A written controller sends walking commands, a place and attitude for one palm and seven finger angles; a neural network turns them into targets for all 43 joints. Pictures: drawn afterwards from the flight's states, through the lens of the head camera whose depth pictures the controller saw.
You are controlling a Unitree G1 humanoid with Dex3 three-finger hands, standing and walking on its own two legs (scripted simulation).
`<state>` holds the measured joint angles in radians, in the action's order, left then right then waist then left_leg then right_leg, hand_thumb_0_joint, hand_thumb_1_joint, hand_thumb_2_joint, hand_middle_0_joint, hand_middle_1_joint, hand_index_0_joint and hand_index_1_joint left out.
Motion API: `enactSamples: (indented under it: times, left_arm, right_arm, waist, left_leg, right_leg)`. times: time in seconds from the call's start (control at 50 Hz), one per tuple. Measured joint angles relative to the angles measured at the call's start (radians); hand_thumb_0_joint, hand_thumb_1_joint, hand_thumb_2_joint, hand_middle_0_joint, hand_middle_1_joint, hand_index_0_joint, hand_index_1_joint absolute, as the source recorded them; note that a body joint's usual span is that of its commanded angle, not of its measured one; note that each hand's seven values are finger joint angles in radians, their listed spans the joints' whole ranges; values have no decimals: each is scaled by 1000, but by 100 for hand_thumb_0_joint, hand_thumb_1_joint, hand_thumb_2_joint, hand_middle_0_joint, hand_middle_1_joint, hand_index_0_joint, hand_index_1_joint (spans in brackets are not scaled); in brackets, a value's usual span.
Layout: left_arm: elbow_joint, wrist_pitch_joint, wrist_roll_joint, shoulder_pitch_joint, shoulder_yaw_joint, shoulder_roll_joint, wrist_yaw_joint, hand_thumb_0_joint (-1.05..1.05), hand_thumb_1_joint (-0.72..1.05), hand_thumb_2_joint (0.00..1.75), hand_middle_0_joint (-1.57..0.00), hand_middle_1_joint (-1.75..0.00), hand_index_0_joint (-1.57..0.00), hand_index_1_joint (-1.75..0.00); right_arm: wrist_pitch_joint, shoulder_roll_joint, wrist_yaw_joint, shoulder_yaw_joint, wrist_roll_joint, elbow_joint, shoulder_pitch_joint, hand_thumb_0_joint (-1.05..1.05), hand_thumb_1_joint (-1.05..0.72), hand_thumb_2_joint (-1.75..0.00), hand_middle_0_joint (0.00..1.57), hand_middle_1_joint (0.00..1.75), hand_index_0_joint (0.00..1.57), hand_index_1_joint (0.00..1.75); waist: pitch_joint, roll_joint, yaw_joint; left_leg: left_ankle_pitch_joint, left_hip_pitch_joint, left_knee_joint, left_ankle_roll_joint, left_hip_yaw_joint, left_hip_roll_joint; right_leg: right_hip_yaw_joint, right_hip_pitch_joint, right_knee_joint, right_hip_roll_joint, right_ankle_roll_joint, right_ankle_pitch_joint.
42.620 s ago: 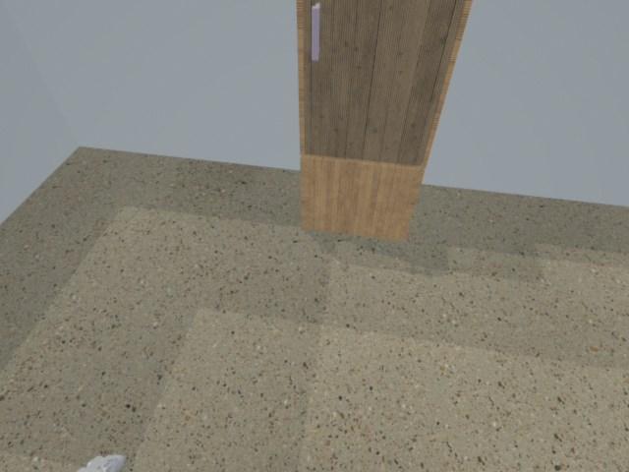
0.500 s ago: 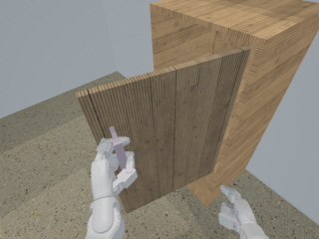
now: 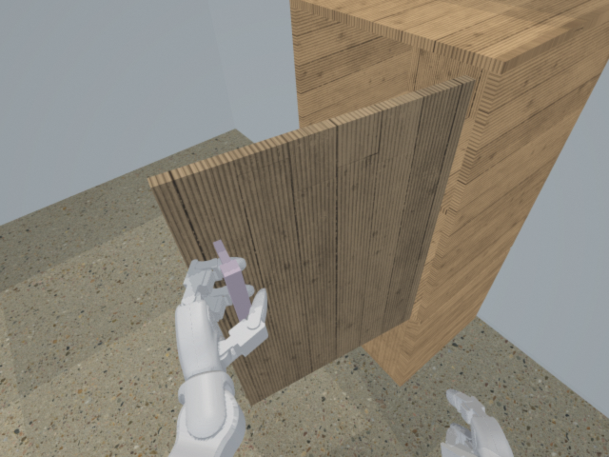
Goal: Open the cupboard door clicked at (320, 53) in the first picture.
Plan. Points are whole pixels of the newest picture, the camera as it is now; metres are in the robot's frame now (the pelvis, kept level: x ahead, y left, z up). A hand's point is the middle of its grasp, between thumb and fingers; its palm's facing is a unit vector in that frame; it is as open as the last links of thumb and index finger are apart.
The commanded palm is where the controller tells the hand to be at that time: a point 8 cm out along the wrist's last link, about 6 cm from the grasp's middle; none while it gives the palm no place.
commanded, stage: open thumb and fingers to let go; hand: left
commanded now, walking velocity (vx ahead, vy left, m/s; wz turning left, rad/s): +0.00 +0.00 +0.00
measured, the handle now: (235, 289) +0.30 +0.11 +0.10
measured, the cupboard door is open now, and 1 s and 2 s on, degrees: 80 79 79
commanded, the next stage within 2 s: slide the hand sideways off the handle in 0.58 s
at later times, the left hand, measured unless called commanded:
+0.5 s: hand (242, 320) +0.25 +0.09 +0.10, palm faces +0.24 -0.97 -0.01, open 14.7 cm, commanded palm +0.21 +0.12 +0.10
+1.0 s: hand (242, 345) +0.22 +0.08 +0.10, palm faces -0.13 -0.99 -0.01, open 16.6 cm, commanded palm +0.20 +0.13 +0.10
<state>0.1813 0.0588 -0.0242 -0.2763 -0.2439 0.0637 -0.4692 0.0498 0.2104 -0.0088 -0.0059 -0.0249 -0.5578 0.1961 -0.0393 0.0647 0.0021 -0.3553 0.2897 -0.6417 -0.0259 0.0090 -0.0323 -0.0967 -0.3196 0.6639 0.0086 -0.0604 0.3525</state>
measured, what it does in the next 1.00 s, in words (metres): stands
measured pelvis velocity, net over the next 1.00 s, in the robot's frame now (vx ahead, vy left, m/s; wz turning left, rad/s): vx -0.02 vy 0.03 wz -0.01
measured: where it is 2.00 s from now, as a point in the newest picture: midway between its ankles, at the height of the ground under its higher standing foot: outside the picture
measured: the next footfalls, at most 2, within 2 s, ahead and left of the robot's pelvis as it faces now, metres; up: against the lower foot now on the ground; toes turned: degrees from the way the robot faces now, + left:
none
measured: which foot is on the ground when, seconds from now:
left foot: down 0.00-1.00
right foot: down 0.00-1.00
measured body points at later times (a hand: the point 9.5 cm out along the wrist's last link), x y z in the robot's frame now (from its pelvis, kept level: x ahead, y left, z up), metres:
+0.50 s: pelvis -0.02 +0.04 +0.00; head -0.04 +0.02 +0.45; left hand +0.23 +0.14 +0.11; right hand +0.18 -0.16 -0.08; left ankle -0.01 +0.15 -0.72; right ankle +0.00 -0.07 -0.72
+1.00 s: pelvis -0.02 +0.03 +0.00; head -0.03 +0.01 +0.45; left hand +0.22 +0.14 +0.11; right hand +0.16 -0.19 -0.08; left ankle -0.01 +0.15 -0.72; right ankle +0.00 -0.07 -0.72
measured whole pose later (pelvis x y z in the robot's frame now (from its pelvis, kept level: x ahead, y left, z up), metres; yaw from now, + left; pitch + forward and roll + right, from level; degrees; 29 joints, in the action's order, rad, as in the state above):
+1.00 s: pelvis -0.02 +0.03 +0.00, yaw -1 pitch +0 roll +0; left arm 0.19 0.09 0.08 -0.26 -0.24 -0.07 -0.06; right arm -0.04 0.23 0.00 -0.03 0.03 -0.49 0.24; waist -0.04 0.06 0.00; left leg -0.36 0.33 -0.69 0.00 -0.02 0.00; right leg -0.06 -0.36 0.70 -0.02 -0.02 0.34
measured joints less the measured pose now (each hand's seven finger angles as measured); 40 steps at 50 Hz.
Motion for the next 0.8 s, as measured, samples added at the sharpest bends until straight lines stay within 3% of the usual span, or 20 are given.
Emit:
enactSamples:
  times: [0.16, 0.32, 0.46, 0.7, 0.74, 0.8]
  left_arm:
    - [-20, 6, -8, 15, -16, -5, 7, 0, 6, 54, -34, -126, -34, -127]
    - [-70, -20, -24, 86, -52, -8, -33, 0, -34, 37, -31, -117, -30, -118]
    - [-88, -50, -29, 132, -83, -12, -54, -1, -46, 32, -28, -95, -26, -94]
    - [-132, -85, -20, 205, -94, 0, -74, -2, -50, 30, -23, -48, -21, -47]
    - [-123, -70, -36, 189, -70, -8, -8, -2, -50, 30, -22, -45, -19, -44]
    - [-100, -15, -15, 154, -35, -76, 190, -2, -50, 30, -18, -40, -12, -39]
  right_arm:
    - [-21, -15, 6, -12, 3, 9, -22, 1, -90, -90, 20, 29, 20, 30]
    - [-24, -28, 23, -22, 8, 5, -45, 1, -90, -90, 20, 29, 20, 30]
    - [-1, -39, 42, -26, 12, -7, -52, 1, -90, -90, 20, 29, 20, 30]
    - [31, -43, 50, -32, 14, -26, -63, 1, -90, -90, 20, 29, 20, 30]
    - [30, -38, 51, -34, 17, -12, -56, 1, -90, -90, 20, 29, 20, 30]
    - [10, -22, 40, -34, 31, 30, -16, 1, -90, -90, 20, 29, 20, 30]
  waist:
    - [7, -2, 6]
    - [11, -12, 7]
    - [9, -19, 11]
    - [11, -19, 8]
    - [21, -21, 4]
    - [24, -20, 11]
  left_leg:
    - [9, -6, -3, 3, -4, 7]
    - [7, 3, -22, 21, -12, 21]
    - [4, 21, -40, 32, -21, 32]
    - [9, 36, -50, 33, -24, 31]
    - [12, 30, -46, 32, -23, 31]
    - [11, 34, -48, 32, -21, 32]
  right_leg:
    - [5, 13, -13, -7, 13, -20]
    - [13, 9, -6, -22, 32, -28]
    - [22, -10, 12, -33, 43, -27]
    - [25, -27, 22, -33, 42, -33]
    - [24, -22, 20, -33, 41, -34]
    - [22, -27, 28, -34, 38, -30]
